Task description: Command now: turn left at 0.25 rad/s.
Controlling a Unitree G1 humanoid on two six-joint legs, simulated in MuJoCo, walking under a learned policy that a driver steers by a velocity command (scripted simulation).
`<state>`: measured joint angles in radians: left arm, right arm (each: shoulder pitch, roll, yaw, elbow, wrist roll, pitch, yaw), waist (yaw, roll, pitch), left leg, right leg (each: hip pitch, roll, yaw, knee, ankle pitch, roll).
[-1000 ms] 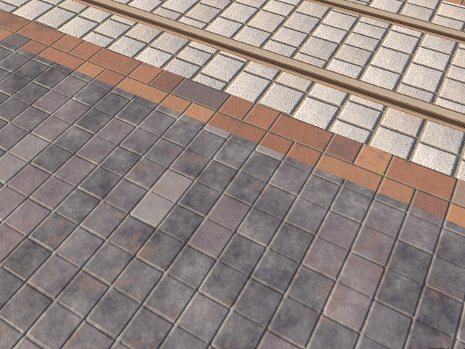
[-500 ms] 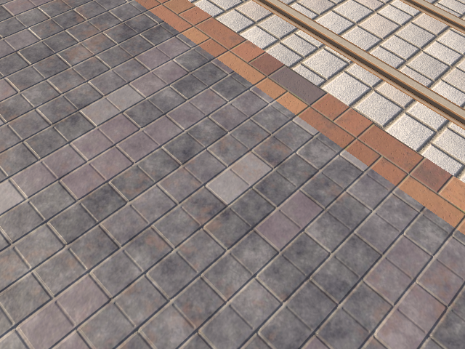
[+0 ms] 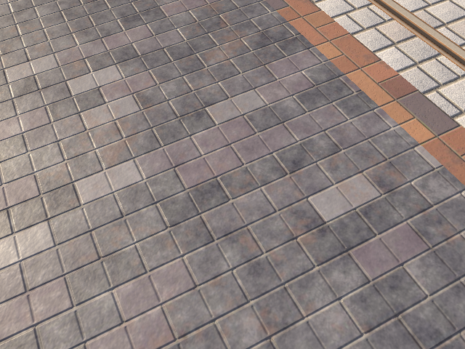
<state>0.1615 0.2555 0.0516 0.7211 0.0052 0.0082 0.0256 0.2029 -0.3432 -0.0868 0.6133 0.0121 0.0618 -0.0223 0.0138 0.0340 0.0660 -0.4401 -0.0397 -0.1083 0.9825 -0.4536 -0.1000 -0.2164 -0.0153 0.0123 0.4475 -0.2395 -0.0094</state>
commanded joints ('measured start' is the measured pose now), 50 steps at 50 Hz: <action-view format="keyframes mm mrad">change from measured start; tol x32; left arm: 1 -27 193 46 -55 -7 -2 -4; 50 284 231 29 101 -23 -61 -15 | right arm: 1 -63 -19 12 -96 -3 -21 6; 50 -212 -30 23 -77 6 -166 82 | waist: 1 25 -232 -124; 12 -102 202 20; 26 69 35 -59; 28 96 -360 -155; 50 11 -132 -18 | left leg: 1 62 26 83 -217 -17 0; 7 467 252 -155 -583 702 191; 12 328 290 -351 -788 -207 315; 25 123 221 -130 -700 69 270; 30 -398 84 -1 205 10 139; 50 -89 38 136 -474 405 170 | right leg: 1 120 -209 153 -80 457 -219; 15 -505 -56 32 494 -268 -4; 26 199 2 -35 66 24 -37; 29 333 -389 736 -291 -564 -274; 50 349 -235 71 -154 693 -147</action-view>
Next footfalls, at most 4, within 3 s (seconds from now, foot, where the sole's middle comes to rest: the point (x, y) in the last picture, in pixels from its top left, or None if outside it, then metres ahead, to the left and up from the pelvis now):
0.12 left None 0.03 0.14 -0.78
0.52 right None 0.16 -0.10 -0.78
1.04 left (214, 330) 0.51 0.13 -0.78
1.60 right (297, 243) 0.78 -0.13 -0.78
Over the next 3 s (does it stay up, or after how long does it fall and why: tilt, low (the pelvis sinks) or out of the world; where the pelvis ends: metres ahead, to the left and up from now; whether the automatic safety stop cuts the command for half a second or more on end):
stays up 1.26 -0.39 0.00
